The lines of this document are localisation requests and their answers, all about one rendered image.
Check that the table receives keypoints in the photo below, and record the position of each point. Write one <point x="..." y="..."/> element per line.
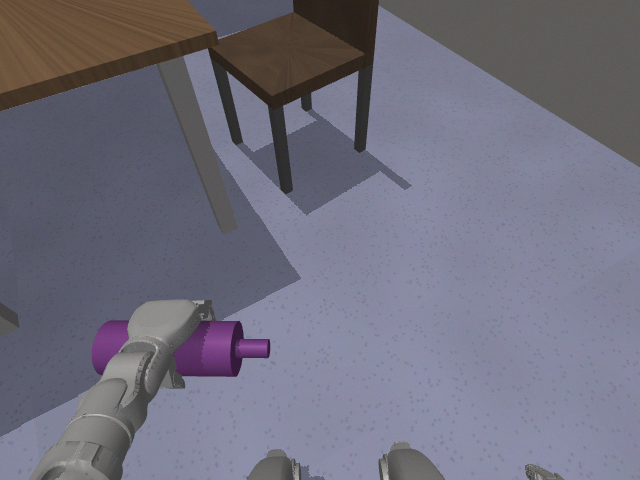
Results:
<point x="52" y="46"/>

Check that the right robot hand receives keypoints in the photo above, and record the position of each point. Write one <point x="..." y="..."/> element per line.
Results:
<point x="534" y="472"/>

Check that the chair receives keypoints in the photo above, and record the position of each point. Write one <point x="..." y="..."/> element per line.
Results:
<point x="290" y="57"/>

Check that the left robot arm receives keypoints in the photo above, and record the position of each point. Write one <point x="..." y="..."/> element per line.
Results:
<point x="97" y="438"/>

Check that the bottle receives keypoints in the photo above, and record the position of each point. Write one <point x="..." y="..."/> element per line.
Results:
<point x="216" y="348"/>

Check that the left robot hand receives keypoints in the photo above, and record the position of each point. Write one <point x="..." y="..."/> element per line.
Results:
<point x="172" y="322"/>

